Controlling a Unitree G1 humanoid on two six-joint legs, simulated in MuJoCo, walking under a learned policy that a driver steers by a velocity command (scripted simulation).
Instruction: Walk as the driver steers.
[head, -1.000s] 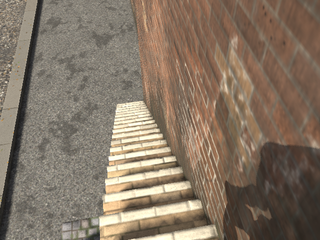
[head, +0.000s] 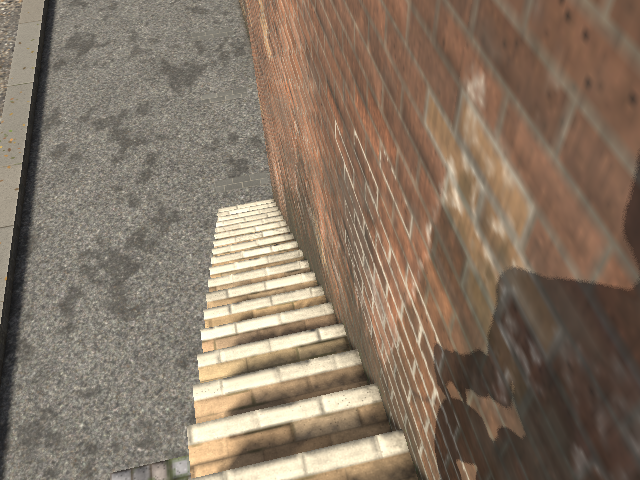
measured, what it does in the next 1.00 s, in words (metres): goes down: right foot 0.19 m lower, then left foot 0.20 m lower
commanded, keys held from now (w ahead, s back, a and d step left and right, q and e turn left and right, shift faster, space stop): w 0.56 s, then no key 0.44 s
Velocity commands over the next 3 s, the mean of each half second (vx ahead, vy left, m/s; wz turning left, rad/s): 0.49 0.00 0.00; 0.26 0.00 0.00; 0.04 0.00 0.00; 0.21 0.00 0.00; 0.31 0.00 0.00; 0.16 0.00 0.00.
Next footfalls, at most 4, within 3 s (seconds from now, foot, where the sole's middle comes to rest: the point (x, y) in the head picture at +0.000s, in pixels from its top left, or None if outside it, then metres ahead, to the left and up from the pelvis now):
0.04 right None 0.13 -0.12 -0.83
0.56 left None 0.33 0.19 -1.03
1.04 right None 0.49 -0.04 -1.03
1.92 right None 0.53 -0.10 -1.07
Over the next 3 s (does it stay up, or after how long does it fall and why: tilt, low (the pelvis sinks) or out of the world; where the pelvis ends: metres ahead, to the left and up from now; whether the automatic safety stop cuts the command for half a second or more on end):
stays up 0.60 0.07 -0.48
